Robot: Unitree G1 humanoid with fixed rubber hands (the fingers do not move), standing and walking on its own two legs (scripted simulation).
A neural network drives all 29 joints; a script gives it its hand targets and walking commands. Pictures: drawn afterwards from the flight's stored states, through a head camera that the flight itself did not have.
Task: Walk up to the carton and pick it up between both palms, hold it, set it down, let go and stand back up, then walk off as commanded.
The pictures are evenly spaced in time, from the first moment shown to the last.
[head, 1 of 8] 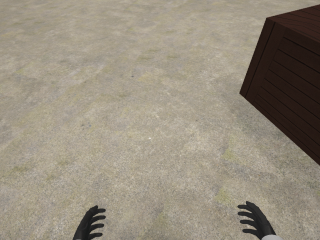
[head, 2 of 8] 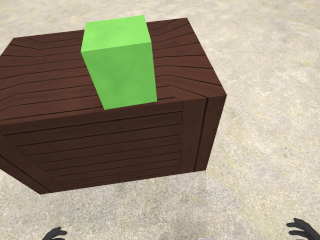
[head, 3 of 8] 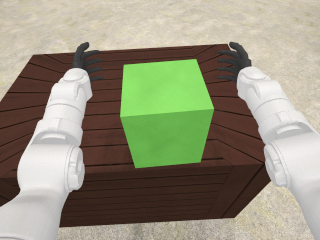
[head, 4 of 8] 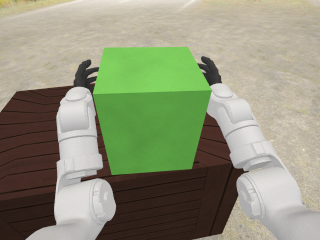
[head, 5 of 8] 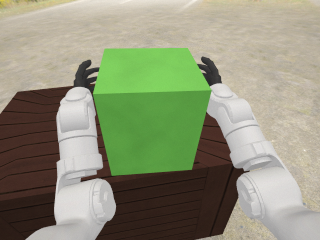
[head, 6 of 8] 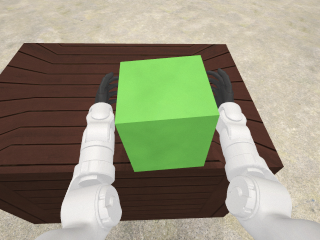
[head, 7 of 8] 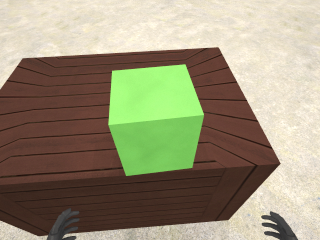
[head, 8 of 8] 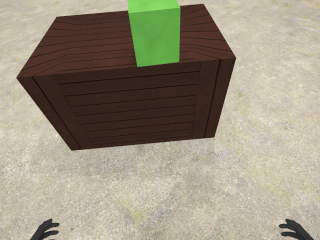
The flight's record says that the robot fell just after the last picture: no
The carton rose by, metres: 0.17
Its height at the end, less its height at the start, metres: +0.00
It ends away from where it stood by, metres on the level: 0.01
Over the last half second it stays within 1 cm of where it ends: yes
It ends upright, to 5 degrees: yes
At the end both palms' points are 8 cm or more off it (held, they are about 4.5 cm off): yes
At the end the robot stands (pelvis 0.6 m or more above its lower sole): yes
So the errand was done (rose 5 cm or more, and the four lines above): yes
